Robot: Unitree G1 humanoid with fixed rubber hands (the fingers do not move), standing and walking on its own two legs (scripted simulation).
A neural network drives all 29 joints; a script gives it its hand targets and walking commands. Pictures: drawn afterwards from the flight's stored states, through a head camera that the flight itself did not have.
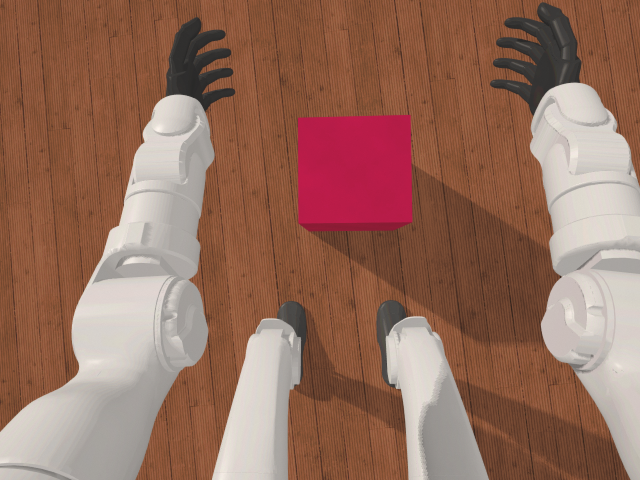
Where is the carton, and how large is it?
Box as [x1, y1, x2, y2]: [298, 115, 411, 230]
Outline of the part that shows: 410,115 298,118 298,222 308,230 392,230 411,222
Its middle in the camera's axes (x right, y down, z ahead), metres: +0.07 -0.12 +0.84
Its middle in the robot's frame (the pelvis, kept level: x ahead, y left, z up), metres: +0.51 -0.03 -0.52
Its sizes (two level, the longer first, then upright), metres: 0.210 0.200 0.250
